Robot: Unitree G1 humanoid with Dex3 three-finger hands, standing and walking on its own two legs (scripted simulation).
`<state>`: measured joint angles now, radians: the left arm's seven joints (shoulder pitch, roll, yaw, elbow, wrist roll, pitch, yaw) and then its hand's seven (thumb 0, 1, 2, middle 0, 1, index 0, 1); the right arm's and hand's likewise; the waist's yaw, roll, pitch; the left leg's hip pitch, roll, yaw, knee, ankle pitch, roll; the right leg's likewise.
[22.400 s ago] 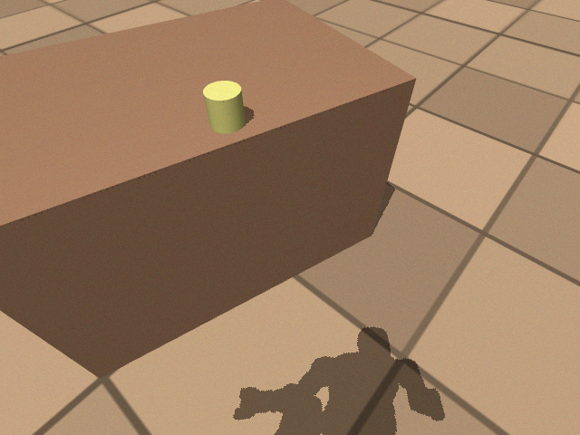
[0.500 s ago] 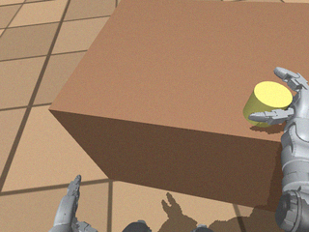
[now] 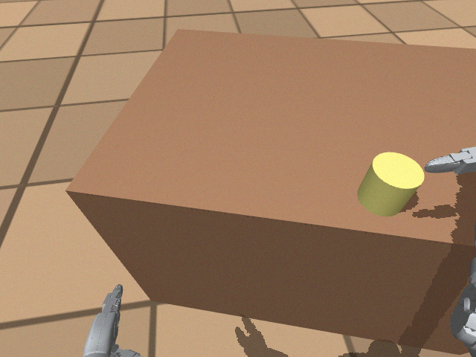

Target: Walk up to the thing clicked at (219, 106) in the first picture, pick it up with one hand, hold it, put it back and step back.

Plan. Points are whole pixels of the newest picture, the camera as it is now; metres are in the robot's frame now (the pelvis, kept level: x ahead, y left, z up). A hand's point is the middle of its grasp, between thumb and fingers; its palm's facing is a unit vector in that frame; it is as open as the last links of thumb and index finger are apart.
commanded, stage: rise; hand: right
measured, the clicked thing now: (388, 184) +0.43 -0.23 +0.05
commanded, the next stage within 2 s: sink last in 0.14 s
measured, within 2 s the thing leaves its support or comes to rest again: neither
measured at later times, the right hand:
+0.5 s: hand out of the picture +0.37 -0.38 +0.22, palm faces +0.56 +0.77 -0.31, open 17.5 cm
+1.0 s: hand out of the picture +0.17 -0.24 +0.16, palm faces +0.37 +0.84 -0.41, open 17.5 cm
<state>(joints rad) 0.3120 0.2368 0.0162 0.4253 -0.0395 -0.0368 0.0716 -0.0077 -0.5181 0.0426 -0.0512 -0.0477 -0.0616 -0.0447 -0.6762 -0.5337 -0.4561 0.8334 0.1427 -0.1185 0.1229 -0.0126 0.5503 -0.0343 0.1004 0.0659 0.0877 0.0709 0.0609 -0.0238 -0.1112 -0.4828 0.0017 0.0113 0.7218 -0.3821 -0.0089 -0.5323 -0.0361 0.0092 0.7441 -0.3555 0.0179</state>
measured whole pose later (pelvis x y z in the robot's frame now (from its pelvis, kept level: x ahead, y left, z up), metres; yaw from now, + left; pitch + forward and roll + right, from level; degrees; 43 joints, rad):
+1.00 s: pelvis -0.01 +0.00 +0.02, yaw -1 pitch -1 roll +0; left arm 0.34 0.24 0.14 0.41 -0.04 -0.05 0.06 -0.01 -0.53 0.06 -0.05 -0.05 -0.06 -0.05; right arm 0.52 -0.31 -0.31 -0.36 0.07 -0.18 -0.03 -0.01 0.57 -0.04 0.07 0.05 0.06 0.06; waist -0.06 -0.06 0.00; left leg -0.23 0.02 0.02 0.56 -0.31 -0.01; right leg -0.27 -0.01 0.01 0.54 -0.25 0.02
